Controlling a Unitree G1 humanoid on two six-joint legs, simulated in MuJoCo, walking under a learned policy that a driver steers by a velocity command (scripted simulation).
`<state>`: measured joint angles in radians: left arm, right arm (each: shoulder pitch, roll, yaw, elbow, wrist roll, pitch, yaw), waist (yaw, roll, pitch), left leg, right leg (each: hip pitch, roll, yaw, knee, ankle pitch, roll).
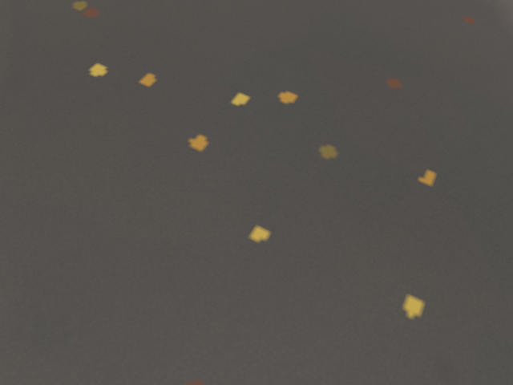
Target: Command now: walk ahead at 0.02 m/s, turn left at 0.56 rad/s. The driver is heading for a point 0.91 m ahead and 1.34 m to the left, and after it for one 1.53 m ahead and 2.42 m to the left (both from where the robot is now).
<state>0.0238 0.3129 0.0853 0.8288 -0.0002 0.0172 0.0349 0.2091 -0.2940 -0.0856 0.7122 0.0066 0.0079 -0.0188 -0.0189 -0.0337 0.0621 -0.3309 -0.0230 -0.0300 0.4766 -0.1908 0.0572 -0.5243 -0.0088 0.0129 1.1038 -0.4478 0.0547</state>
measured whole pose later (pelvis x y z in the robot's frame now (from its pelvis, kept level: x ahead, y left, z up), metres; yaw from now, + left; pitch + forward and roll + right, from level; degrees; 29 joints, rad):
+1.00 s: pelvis +0.01 +0.02 +0.01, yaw +35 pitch +2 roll -2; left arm 0.11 0.34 0.09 0.77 0.00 -0.01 0.01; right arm 0.23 -0.30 -0.06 0.64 0.01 0.00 -0.02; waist -0.01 -0.03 0.03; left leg -0.24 -0.05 -0.11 0.41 -0.20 0.07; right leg -0.49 -0.01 0.05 0.88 -0.30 0.06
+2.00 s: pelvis +0.25 +0.38 +0.00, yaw +69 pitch +1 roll +0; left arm 0.10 0.32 0.03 0.68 0.01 -0.09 -0.01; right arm 0.31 -0.29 -0.05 0.70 0.01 -0.06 0.00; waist -0.06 -0.04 0.04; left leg -0.12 -0.12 -0.10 0.33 -0.22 0.09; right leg -0.69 -0.11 0.07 0.73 0.04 0.06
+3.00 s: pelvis +0.47 +0.90 +0.00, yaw +55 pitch +1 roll +3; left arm 0.18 0.32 0.07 0.66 -0.02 -0.02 -0.02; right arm 0.30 -0.29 -0.07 0.84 -0.01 -0.09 0.00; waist -0.06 -0.05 0.03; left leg -0.04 -0.02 0.16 0.26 -0.23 0.01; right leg -0.69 -0.12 0.04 0.88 -0.09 0.02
